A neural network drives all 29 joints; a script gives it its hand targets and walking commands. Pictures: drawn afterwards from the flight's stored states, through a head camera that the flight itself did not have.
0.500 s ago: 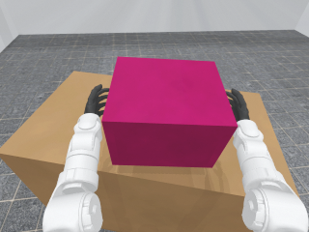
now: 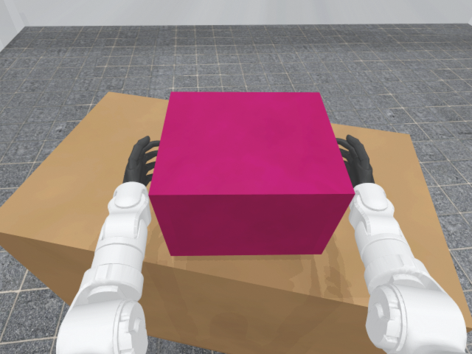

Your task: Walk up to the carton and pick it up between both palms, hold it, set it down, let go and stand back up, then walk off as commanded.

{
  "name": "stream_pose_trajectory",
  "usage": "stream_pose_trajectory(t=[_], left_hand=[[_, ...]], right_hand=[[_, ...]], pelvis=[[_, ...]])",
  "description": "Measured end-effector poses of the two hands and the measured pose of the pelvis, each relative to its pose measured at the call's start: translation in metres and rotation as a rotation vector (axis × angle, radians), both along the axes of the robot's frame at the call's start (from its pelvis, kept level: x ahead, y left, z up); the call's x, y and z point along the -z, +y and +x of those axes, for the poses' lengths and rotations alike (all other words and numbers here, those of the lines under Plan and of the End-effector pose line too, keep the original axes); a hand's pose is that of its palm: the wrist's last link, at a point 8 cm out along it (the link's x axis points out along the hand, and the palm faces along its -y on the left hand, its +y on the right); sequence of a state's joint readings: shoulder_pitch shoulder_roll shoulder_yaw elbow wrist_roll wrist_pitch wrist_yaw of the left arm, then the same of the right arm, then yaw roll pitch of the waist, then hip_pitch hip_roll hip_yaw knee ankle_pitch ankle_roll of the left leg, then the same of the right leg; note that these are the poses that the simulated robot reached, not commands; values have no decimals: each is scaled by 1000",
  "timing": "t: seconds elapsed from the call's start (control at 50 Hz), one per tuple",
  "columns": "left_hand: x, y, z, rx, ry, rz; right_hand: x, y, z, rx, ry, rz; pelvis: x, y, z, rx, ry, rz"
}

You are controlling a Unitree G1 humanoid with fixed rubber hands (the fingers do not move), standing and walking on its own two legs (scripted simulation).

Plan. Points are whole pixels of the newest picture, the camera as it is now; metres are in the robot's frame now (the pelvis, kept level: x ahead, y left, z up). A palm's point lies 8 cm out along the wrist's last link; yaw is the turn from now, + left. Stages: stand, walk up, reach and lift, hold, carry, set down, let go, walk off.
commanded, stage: set down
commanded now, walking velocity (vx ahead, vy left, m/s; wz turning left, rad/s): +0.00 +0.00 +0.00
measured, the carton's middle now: (246, 173) +0.46 +0.04 +0.06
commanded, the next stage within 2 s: none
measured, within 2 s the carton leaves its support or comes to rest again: rests again in 1.98 s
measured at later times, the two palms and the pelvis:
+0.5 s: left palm (128, 188) +0.37 +0.24 +0.08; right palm (348, 176) +0.43 -0.14 +0.11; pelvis -0.02 +0.00 +0.00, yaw +1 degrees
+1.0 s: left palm (141, 186) +0.39 +0.23 +0.07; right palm (349, 177) +0.45 -0.16 +0.08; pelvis -0.01 +0.00 +0.00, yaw -2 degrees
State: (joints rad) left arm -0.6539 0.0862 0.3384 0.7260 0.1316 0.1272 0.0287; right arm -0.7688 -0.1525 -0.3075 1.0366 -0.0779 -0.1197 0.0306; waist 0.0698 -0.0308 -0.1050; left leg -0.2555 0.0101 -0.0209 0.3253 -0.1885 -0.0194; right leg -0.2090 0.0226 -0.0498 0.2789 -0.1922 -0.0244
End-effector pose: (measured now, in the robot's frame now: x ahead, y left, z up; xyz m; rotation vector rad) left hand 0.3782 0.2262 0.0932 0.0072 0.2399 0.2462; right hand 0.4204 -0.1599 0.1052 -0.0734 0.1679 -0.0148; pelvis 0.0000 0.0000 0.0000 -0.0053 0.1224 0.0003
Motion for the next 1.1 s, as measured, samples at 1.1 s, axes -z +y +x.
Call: stream_pose_trajectory(t=[1.1], left_hand=[[41, 12, 10, -79, 80, -30]], right_hand=[[35, 16, 40, -80, 63, -21]], pelvis=[[4, -3, 3, 22, 168, 11]])
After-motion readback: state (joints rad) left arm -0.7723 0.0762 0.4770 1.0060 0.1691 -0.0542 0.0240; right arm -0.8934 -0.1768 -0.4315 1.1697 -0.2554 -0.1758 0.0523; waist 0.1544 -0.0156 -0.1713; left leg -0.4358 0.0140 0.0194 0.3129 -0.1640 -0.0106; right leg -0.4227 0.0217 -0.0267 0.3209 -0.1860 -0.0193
